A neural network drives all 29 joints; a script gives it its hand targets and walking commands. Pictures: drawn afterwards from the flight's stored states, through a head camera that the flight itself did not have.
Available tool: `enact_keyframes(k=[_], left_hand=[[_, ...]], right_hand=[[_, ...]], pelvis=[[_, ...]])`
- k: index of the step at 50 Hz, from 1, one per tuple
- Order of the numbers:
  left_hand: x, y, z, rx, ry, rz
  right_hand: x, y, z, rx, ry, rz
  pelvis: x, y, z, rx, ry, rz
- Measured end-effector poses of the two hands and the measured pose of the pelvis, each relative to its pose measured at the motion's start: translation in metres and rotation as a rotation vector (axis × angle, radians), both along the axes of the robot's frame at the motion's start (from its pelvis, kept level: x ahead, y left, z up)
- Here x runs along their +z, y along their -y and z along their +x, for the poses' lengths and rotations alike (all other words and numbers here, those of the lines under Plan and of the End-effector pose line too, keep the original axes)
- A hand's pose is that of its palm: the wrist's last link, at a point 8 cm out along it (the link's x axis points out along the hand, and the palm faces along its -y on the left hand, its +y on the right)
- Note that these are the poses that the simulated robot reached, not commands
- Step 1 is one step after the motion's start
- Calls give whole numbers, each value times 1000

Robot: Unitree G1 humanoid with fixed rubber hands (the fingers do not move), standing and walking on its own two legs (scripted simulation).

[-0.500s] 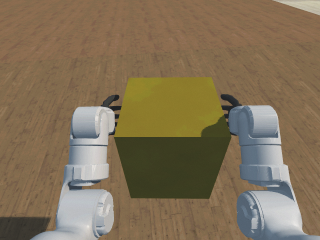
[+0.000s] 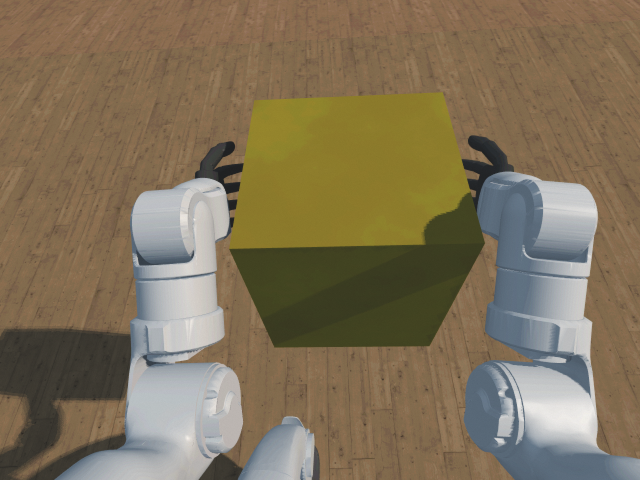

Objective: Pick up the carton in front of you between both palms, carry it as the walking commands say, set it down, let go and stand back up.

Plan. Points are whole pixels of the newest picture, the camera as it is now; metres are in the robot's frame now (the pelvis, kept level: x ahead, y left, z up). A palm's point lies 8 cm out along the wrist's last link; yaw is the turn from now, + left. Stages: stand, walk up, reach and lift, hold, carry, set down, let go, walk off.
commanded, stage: carry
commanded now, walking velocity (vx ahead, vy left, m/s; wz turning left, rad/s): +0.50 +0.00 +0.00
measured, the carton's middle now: (349, 233) +0.39 +0.03 +0.09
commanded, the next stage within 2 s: none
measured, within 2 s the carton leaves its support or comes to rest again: neither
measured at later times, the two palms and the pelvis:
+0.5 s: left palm (298, 16) +0.73 +0.13 +0.21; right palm (500, 20) +0.71 -0.17 +0.21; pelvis +0.34 +0.00 +0.03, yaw +0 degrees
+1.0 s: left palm out of the picture +1.03 +0.16 +0.22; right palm out of the picture +1.03 -0.14 +0.22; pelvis +0.65 +0.01 +0.06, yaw +0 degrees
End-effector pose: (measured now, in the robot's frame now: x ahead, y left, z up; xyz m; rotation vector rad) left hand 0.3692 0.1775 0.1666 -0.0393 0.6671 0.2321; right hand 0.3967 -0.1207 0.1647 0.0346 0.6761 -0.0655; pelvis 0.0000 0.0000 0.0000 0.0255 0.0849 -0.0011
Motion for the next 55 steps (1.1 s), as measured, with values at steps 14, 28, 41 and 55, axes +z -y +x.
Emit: enact_keyframes(k=[14,28,41,55], left_hand=[[-4,39,213,-176,-58,-42],[39,40,389,-82,17,14],[63,16,521,3,5,4],[55,29,723,-160,-83,-16]], right_hand=[[-8,38,146,-182,-59,-34],[38,42,366,-53,19,-31],[62,17,522,7,6,-5],[52,30,668,-119,-83,-75]], pelvis=[[29,-31,180,-10,17,-29],[29,13,382,9,22,-52],[65,20,524,15,8,-11],[76,-21,703,-1,22,-20]])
